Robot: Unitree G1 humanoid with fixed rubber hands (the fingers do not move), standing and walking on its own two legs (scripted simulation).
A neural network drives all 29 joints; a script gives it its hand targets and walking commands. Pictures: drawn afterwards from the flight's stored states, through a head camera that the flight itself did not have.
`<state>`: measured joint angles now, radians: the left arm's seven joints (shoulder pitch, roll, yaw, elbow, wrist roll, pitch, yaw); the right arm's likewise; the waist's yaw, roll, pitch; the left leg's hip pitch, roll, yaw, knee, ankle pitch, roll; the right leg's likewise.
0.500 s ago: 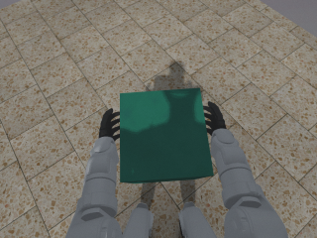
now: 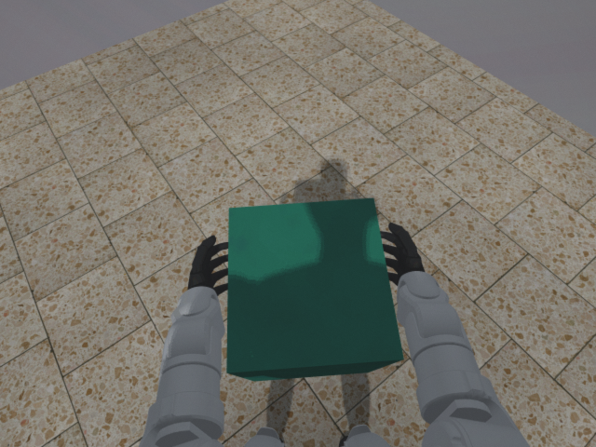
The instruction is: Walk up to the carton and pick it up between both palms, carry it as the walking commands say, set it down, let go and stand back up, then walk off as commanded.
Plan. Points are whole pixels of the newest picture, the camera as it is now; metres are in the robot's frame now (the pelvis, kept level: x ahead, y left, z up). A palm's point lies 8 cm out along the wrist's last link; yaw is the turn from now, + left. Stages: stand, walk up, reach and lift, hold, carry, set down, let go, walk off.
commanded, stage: reach and lift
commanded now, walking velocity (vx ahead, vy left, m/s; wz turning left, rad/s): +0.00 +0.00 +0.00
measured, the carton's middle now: (307, 300) +0.35 +0.01 -0.09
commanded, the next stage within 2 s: hold in 1.98 s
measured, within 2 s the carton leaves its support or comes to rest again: neither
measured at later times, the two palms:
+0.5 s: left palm (187, 285) +0.32 +0.16 +0.04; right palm (424, 269) +0.34 -0.13 +0.04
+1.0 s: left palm (171, 280) +0.31 +0.16 +0.10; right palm (443, 264) +0.32 -0.13 +0.09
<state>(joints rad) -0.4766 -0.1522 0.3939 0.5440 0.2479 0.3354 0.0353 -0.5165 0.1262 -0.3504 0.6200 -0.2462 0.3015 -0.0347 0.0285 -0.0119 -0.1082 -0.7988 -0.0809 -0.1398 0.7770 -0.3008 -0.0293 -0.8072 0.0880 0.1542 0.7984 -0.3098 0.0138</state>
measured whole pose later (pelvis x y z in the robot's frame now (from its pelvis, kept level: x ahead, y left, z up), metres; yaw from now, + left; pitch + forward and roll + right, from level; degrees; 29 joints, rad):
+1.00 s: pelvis +0.02 +0.00 +0.05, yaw +0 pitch -6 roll +0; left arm -0.30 -0.16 0.26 0.30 0.25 0.73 0.02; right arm -0.31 0.16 -0.25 0.33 -0.26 0.70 -0.02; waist 0.03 0.01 -0.02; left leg -0.07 -0.05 -0.15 0.38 -0.20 -0.01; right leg -0.08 0.05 0.14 0.40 -0.21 0.00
